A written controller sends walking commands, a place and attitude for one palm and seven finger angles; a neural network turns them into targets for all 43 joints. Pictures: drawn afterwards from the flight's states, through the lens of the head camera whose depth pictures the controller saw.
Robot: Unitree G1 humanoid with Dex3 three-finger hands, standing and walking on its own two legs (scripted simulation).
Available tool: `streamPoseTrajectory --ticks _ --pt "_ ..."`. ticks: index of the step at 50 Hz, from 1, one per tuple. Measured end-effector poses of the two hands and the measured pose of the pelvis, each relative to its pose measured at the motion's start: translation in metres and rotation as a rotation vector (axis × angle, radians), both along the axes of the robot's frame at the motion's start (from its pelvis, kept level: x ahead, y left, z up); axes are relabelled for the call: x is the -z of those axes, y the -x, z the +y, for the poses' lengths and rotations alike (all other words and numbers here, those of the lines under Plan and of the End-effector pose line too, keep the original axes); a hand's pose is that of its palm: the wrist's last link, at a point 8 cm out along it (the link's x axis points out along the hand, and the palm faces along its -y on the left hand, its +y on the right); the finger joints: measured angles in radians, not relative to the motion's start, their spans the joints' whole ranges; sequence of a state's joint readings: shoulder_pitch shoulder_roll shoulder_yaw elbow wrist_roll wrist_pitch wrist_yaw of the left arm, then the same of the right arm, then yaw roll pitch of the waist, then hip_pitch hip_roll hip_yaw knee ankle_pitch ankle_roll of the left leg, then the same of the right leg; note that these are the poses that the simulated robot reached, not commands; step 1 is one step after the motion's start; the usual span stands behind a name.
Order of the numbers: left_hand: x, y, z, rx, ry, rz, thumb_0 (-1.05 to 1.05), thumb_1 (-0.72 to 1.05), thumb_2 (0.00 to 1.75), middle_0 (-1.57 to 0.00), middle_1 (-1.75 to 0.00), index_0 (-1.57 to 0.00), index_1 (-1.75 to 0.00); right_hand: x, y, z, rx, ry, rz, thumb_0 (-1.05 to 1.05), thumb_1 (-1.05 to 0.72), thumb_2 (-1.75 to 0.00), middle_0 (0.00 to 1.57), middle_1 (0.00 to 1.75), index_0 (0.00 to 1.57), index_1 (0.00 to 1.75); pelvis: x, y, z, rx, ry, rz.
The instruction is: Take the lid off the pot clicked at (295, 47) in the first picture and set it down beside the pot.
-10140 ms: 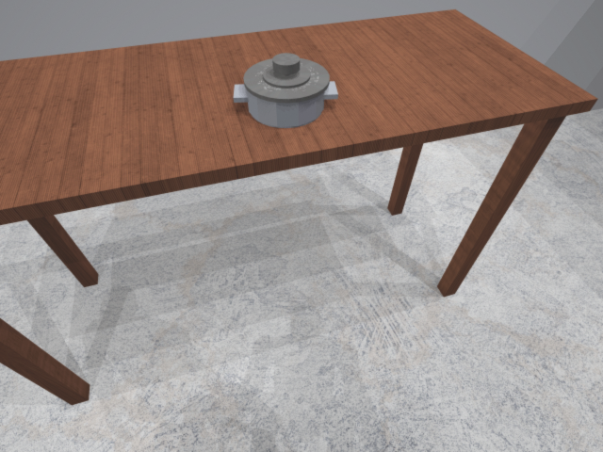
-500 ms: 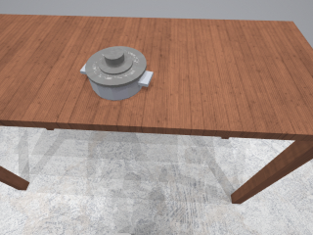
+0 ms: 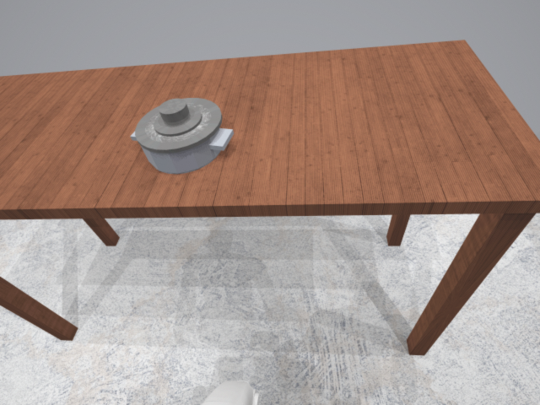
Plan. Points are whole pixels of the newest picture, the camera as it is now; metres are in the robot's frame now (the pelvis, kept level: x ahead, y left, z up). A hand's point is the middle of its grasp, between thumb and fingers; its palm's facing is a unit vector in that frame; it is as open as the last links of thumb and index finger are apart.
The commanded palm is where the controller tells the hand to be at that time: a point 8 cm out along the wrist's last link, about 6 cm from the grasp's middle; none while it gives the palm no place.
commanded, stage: come to a stop and stand still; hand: left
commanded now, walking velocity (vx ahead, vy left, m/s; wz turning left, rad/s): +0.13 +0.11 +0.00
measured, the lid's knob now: (174, 110) +0.57 +0.21 +0.16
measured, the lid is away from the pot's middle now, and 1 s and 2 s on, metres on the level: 0.00 0.00 0.00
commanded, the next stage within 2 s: look again from close up in 1.18 s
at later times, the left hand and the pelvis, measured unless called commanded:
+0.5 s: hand out of the picture +0.03 +0.27 -0.18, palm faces +0.06 -0.98 -0.21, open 7.4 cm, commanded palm none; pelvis +0.00 +0.08 -0.01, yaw +1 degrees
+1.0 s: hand out of the picture +0.07 +0.30 -0.18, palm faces -0.03 -0.98 -0.21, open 7.4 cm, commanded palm none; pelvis +0.03 +0.12 -0.01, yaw -2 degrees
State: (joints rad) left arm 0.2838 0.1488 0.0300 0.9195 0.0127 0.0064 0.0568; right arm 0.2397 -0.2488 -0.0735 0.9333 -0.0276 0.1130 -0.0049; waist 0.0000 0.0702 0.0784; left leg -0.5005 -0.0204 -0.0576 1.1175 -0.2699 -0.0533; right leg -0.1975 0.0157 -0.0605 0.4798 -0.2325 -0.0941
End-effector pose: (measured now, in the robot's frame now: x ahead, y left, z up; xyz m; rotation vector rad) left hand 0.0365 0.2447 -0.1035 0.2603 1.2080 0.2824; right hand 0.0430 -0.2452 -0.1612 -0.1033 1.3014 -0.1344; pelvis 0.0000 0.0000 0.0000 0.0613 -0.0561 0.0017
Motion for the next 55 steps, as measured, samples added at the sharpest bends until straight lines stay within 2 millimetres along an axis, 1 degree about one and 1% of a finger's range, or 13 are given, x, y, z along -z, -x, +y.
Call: streamPoseTrajectory --ticks 5,8,11,14,16,18,20,25,31,37,43,49,55 --pt "0.005 0.03 0.005 -0.031 0.02 0.056 0.0 0.9 0.9 -0.2 -0.3 -0.2 -0.3 -0.003 0.008 0.011 -0.014 -0.01 0.005 0.0 -0.91 -0.9 0.19 0.3 0.19 0.3 -0.002 0.007 0.006 -0.003 0.007 0.005" --pt "0.007 0.043 0.011 -0.04 0.035 0.085 0.0 0.9 0.9 -0.2 -0.3 -0.2 -0.3 -0.007 0.011 0.021 -0.018 -0.01 0.001 0.0 -0.91 -0.9 0.19 0.3 0.19 0.3 -0.003 0.009 0.014 -0.002 0.01 0.013" --pt "0.011 0.051 0.019 -0.04 0.053 0.107 0.0 0.9 0.9 -0.2 -0.3 -0.2 -0.3 -0.012 0.011 0.032 -0.018 -0.007 -0.007 0.0 -0.91 -0.9 0.19 0.3 0.19 0.3 -0.004 0.009 0.023 0.0 0.01 0.022" --pt "0.018 0.053 0.03 -0.037 0.074 0.118 0.0 0.9 0.9 -0.2 -0.3 -0.2 -0.3 -0.017 0.01 0.047 -0.021 0.002 -0.018 0.0 -0.91 -0.9 0.19 0.3 0.19 0.3 -0.004 0.008 0.035 -0.002 0.017 0.031" --pt "0.025 0.05 0.039 -0.037 0.091 0.117 0.01 0.9 0.9 -0.2 -0.3 -0.2 -0.3 -0.018 0.011 0.058 -0.025 0.014 -0.027 0.0 -0.91 -0.9 0.19 0.3 0.19 0.3 0.0 0.006 0.045 -0.004 0.031 0.037" --pt "0.037 0.044 0.05 -0.036 0.11 0.108 0.01 0.9 0.9 -0.2 -0.3 -0.2 -0.3 -0.013 0.013 0.069 -0.031 0.034 -0.033 0.0 -0.91 -0.9 0.19 0.3 0.19 0.3 0.008 0.005 0.057 -0.014 0.07 0.049" --pt "0.042 0.037 0.058 -0.029 0.123 0.104 0.01 0.9 0.9 -0.2 -0.3 -0.2 -0.3 -0.013 0.018 0.081 -0.028 0.042 -0.011 0.0 -0.91 -0.9 0.19 0.3 0.19 0.3 0.009 0.004 0.064 -0.015 0.059 0.046" --pt "0.042 0.014 0.068 0.0 0.143 0.065 0.0 0.91 0.9 -0.2 -0.3 -0.2 -0.3 -0.014 0.027 0.101 -0.024 0.047 0.039 0.01 -0.92 -0.9 0.2 0.3 0.2 0.3 0.007 -0.002 0.079 -0.009 0.058 0.045" --pt "0.045 -0.004 0.077 0.038 0.155 0.062 0.0 0.91 0.9 -0.2 -0.3 -0.2 -0.3 -0.013 0.026 0.116 0.007 0.05 0.046 0.01 -0.93 -0.9 0.2 0.3 0.2 0.3 0.007 -0.008 0.095 0.009 0.069 0.04" --pt "0.046 -0.017 0.089 0.064 0.153 0.082 0.0 0.91 0.9 -0.2 -0.3 -0.2 -0.3 -0.014 0.022 0.127 0.026 0.055 0.045 0.01 -0.93 -0.9 0.2 0.3 0.2 0.3 0.007 -0.014 0.107 0.021 0.069 0.043" --pt "0.045 -0.027 0.097 0.068 0.144 0.091 0.0 0.91 0.9 -0.2 -0.3 -0.2 -0.3 -0.013 0.015 0.134 0.032 0.055 0.052 0.01 -0.92 -0.9 0.2 0.3 0.2 0.3 0.007 -0.022 0.114 0.028 0.067 0.043" --pt "0.045 -0.031 0.099 0.072 0.141 0.111 0.0 0.91 0.9 -0.2 -0.3 -0.2 -0.29 -0.012 0.007 0.134 0.04 0.056 0.05 0.01 -0.92 -0.9 0.2 0.3 0.2 0.3 0.007 -0.029 0.117 0.036 0.066 0.044" --pt "0.046 -0.035 0.096 0.072 0.146 0.124 0.0 0.91 0.9 -0.2 -0.3 -0.2 -0.29 -0.012 -0.001 0.133 0.043 0.06 0.044 0.01 -0.92 -0.9 0.2 0.3 0.2 0.3 0.007 -0.034 0.116 0.041 0.065 0.042"
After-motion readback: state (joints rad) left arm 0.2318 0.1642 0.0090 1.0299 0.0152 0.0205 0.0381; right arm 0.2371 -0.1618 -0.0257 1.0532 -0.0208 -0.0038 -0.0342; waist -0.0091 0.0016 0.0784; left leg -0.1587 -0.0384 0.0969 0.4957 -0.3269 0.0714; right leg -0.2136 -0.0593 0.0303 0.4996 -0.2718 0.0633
